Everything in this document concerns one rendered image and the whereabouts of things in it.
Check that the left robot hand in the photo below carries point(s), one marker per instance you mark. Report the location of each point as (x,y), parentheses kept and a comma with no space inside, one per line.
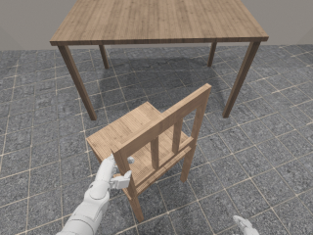
(108,168)

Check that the chair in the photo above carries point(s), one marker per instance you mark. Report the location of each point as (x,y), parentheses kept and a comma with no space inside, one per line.
(154,140)

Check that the table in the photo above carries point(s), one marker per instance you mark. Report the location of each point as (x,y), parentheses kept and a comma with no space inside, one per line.
(125,22)

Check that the right robot hand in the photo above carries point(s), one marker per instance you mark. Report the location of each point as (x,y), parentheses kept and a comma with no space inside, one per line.
(245,226)

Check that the robot left forearm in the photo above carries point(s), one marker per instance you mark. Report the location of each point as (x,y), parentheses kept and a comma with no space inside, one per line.
(87,217)

